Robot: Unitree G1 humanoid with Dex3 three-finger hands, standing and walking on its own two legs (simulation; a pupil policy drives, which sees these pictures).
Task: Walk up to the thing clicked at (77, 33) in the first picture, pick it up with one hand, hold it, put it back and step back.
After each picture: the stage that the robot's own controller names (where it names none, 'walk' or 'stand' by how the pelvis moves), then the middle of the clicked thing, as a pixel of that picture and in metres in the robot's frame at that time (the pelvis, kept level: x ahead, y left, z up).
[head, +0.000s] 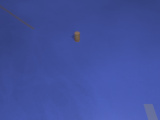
stand; (77, 36) +1.55 +0.08 -0.72
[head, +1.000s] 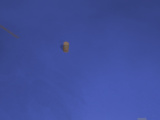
walk; (66, 47) +1.43 +0.11 -0.72
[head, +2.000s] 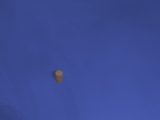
walk; (59, 76) +0.87 +0.16 -0.71
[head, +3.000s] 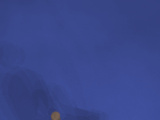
walk; (55, 118) +0.49 +0.16 -0.71
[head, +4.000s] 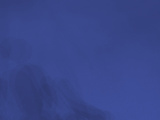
stand; out of the picture +0.37 +0.18 -0.71
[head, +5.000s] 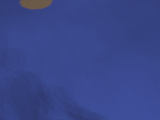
stand; out of the picture +0.36 +0.18 -0.72
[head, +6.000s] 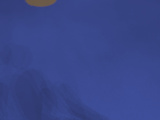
stand; out of the picture +0.37 +0.18 -0.73
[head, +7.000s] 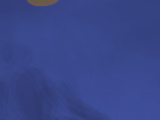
stand; out of the picture +0.37 +0.17 -0.73
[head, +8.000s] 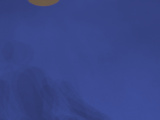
stand; out of the picture +0.36 +0.17 -0.73
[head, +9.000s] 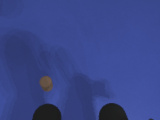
go down; (46, 84) +0.43 +0.17 -0.48
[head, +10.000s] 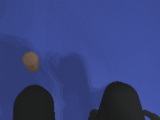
go down; (31, 62) +0.46 +0.19 -0.32
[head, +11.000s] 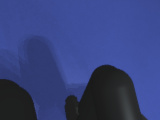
close in; out of the picture +0.45 +0.23 -0.24
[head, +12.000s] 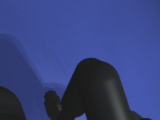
close; out of the picture +0.45 +0.26 -0.23
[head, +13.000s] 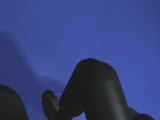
lift; out of the picture +0.43 +0.24 -0.23
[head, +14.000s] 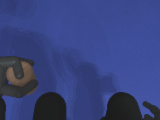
lift; (24, 79) +0.33 +0.20 -0.05
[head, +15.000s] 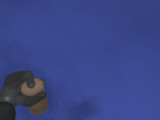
hold; (35, 97) +0.31 +0.17 +0.00
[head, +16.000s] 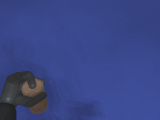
hold; (35, 96) +0.32 +0.17 -0.01
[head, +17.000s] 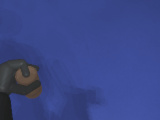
crouch; (30, 83) +0.37 +0.18 -0.06
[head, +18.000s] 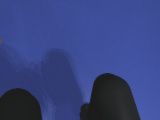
lower; out of the picture +0.51 +0.24 -0.09
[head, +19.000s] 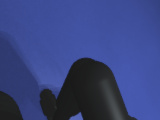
lower; out of the picture +0.45 +0.28 -0.24
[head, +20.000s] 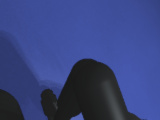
lower; out of the picture +0.45 +0.28 -0.24
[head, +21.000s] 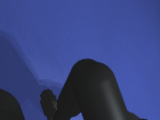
lower; out of the picture +0.45 +0.28 -0.24
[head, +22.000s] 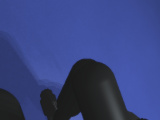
lower; out of the picture +0.45 +0.27 -0.24
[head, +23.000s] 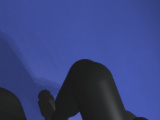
open; out of the picture +0.44 +0.26 -0.24
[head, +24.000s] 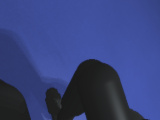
stand; out of the picture +0.44 +0.25 -0.24
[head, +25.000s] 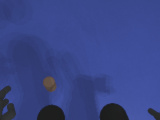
walk; (50, 84) +0.44 +0.17 -0.49
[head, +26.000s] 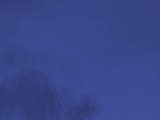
stand; out of the picture +0.39 +0.15 -0.66
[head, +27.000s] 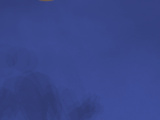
stand; out of the picture +0.40 +0.16 -0.67
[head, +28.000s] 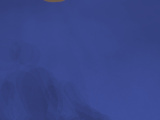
stand; out of the picture +0.40 +0.15 -0.71
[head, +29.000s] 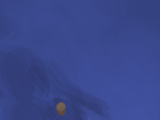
walk; (61, 109) +0.45 +0.11 -0.70
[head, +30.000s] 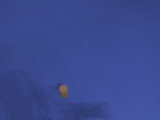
walk; (64, 91) +0.59 +0.16 -0.69
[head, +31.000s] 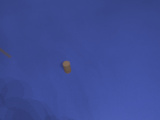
walk; (67, 67) +0.89 +0.22 -0.70
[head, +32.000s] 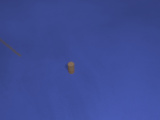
stand; (71, 67) +1.06 +0.15 -0.70
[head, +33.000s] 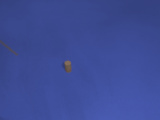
stand; (68, 66) +1.06 +0.16 -0.72
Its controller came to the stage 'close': yes
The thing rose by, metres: 0.71
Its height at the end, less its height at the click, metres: +0.00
